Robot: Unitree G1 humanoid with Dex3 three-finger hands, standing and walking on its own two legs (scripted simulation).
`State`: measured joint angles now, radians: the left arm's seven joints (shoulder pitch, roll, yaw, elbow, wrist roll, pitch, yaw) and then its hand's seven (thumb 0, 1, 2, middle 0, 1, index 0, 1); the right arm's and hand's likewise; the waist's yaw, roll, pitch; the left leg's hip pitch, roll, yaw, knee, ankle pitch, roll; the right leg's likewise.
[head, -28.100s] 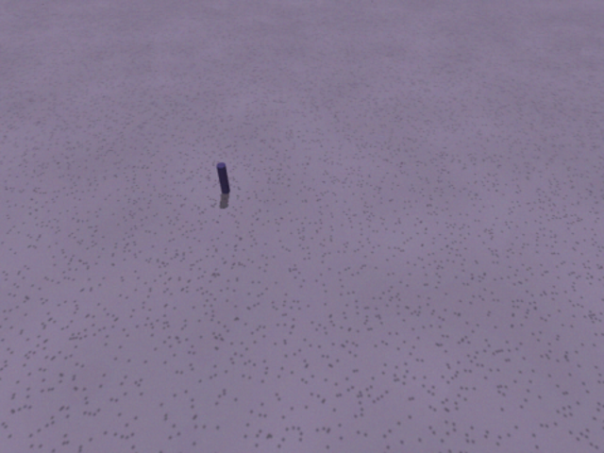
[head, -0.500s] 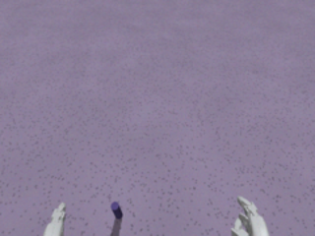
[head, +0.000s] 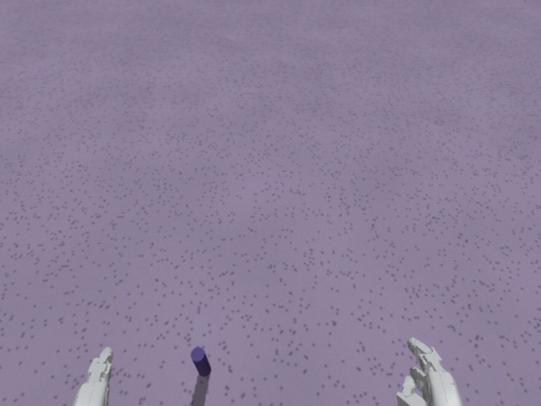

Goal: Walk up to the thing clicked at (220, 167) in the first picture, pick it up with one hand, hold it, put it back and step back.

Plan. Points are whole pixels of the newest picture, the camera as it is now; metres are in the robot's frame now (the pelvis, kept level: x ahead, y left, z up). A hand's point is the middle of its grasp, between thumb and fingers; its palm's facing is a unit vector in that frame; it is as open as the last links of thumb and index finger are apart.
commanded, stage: stand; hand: left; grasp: from the side
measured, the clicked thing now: (201, 362) +0.40 +0.20 -0.64
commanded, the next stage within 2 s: none
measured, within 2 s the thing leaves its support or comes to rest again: neither
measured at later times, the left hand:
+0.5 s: hand out of the picture +0.12 +0.23 -0.10, palm faces -0.01 -0.94 -0.35, open 8.6 cm
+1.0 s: hand out of the picture +0.02 +0.25 -0.11, palm faces +0.01 -0.94 -0.35, open 7.4 cm
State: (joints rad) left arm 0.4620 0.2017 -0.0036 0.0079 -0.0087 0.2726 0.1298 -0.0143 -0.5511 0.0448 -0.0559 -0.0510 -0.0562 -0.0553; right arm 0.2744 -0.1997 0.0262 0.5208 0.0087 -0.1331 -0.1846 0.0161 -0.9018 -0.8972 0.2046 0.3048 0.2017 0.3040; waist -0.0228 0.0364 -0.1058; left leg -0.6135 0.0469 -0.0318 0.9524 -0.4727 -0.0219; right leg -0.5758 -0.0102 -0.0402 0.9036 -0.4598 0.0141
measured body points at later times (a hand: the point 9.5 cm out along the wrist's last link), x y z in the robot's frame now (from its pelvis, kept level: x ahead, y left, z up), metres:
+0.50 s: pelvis -0.01 +0.00 +0.02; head +0.01 +0.01 +0.47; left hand +0.12 +0.28 -0.08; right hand +0.12 -0.27 -0.09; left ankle +0.00 +0.13 -0.69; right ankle +0.00 -0.13 -0.69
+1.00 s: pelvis -0.02 +0.01 +0.05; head -0.02 +0.00 +0.50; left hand +0.02 +0.30 -0.08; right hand +0.05 -0.27 -0.09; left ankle +0.00 +0.13 -0.69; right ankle +0.00 -0.13 -0.69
